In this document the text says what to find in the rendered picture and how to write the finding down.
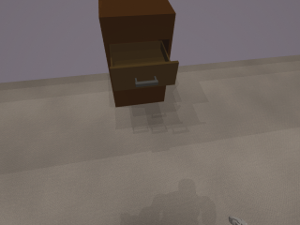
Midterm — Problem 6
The cabinet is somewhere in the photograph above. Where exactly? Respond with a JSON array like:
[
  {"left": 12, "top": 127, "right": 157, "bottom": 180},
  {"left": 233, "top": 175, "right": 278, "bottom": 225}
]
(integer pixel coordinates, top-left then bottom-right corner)
[{"left": 98, "top": 0, "right": 176, "bottom": 108}]

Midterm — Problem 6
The handle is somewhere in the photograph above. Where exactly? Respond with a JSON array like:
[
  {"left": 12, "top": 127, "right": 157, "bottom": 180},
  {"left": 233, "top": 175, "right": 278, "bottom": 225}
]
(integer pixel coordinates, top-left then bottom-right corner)
[{"left": 135, "top": 76, "right": 158, "bottom": 87}]

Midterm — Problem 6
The drawer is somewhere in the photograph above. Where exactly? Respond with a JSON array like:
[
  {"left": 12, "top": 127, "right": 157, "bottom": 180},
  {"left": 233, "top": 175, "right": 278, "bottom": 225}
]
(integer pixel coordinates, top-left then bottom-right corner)
[{"left": 109, "top": 40, "right": 179, "bottom": 91}]

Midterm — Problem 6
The right robot hand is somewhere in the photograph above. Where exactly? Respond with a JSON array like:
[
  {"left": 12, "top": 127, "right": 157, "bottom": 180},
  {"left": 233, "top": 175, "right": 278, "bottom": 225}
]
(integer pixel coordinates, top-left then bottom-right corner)
[{"left": 228, "top": 216, "right": 248, "bottom": 225}]

